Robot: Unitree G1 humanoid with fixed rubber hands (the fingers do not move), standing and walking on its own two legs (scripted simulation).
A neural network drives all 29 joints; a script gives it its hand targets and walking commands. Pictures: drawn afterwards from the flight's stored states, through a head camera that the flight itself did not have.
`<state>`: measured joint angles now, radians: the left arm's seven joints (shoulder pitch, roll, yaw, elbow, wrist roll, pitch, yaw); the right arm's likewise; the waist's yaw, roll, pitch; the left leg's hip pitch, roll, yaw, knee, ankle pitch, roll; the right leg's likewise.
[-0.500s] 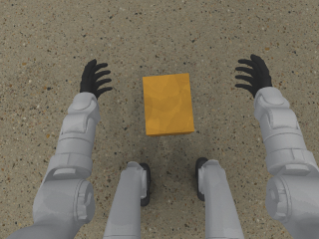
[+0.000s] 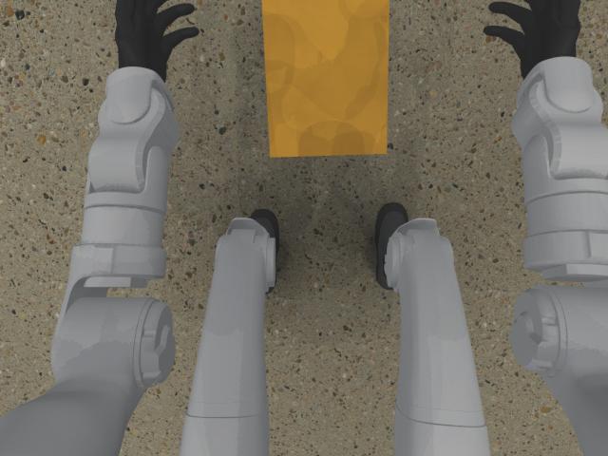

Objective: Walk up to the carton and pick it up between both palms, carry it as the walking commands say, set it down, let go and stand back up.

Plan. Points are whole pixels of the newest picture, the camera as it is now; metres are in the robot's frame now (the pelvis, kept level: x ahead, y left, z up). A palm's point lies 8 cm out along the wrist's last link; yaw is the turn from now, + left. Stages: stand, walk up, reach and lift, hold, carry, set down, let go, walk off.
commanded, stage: reach and lift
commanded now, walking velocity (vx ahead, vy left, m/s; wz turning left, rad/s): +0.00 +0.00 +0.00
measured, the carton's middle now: (325, 86) +0.50 +0.00 -0.51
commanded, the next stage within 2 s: none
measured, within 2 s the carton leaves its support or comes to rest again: neither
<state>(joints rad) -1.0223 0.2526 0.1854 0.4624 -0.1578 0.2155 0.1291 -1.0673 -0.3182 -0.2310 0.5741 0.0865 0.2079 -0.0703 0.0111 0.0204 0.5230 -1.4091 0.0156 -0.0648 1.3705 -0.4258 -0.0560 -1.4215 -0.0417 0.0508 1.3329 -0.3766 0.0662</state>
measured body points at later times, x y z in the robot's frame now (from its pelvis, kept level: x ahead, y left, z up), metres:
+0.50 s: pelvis -0.04 +0.00 -0.16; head +0.32 -0.01 +0.10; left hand +0.50 +0.17 -0.32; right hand +0.50 -0.20 -0.32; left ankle +0.10 +0.14 -0.58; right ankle +0.12 -0.16 -0.58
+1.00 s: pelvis -0.01 +0.00 -0.23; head +0.36 +0.00 +0.00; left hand +0.51 +0.19 -0.44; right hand +0.51 -0.21 -0.43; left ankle +0.10 +0.14 -0.58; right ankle +0.12 -0.16 -0.58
